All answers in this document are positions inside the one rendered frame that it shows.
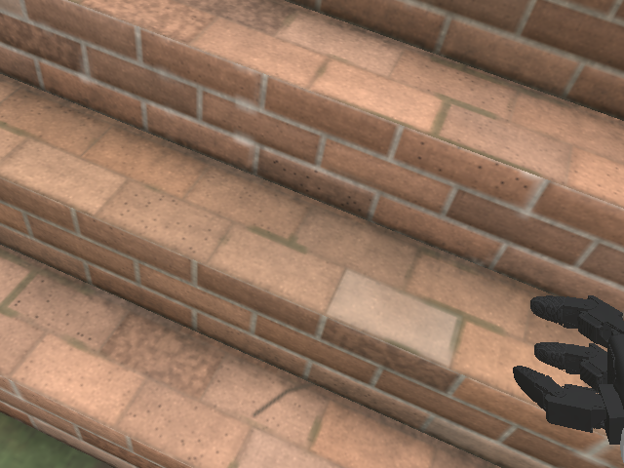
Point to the right robot hand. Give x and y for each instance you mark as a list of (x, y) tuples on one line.
[(575, 406)]

